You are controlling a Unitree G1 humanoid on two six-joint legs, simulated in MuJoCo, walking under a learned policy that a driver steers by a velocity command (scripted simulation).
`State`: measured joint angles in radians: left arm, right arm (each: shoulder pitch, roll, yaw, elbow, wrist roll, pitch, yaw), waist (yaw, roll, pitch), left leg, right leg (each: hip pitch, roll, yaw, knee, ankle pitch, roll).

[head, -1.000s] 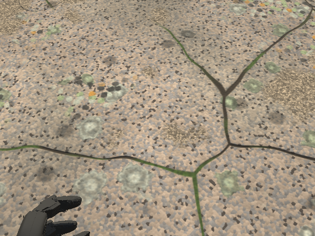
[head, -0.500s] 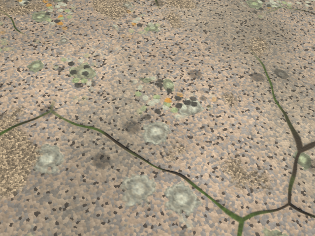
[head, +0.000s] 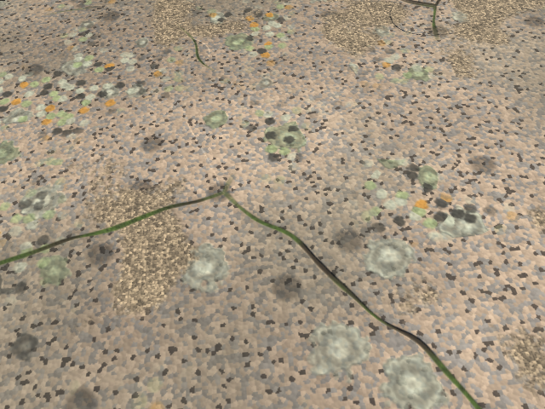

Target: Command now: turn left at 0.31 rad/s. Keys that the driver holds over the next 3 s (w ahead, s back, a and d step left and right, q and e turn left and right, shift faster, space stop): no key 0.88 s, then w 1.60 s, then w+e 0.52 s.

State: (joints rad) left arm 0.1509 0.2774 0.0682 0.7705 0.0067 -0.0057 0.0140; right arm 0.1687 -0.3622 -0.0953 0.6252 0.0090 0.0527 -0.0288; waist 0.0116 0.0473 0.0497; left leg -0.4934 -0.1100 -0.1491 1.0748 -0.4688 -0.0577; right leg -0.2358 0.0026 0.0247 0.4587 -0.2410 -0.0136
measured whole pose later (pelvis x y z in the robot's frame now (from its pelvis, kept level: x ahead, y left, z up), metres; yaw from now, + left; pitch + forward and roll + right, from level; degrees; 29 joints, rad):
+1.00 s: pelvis +0.01 +0.03 -0.01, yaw +1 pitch -1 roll +0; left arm 0.22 0.27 0.03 1.06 -0.01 0.00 0.04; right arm 0.25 -0.25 -0.03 0.88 0.01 0.01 -0.03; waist 0.02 -0.01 0.01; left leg -0.18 -0.03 -0.04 0.52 -0.33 0.03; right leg -0.22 -0.05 0.01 0.59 -0.39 0.02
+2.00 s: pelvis +0.48 +0.03 +0.00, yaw +1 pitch +1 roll +3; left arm 0.06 0.26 0.04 0.84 -0.01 -0.08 -0.01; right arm 0.36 -0.26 -0.05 0.99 0.02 -0.09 0.00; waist -0.08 -0.04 0.02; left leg 0.03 -0.07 0.05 0.19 -0.25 0.04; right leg -0.63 -0.11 0.03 0.58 0.07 0.00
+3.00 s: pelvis +1.05 +0.04 +0.00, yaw -12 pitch +0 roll +3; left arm 0.16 0.27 0.08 0.82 -0.02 -0.03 -0.01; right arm 0.28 -0.26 -0.07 0.98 -0.01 -0.10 -0.01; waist -0.06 -0.03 0.02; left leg 0.00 -0.02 0.22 0.22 -0.23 0.03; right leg -0.69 -0.13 0.04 0.81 -0.01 -0.02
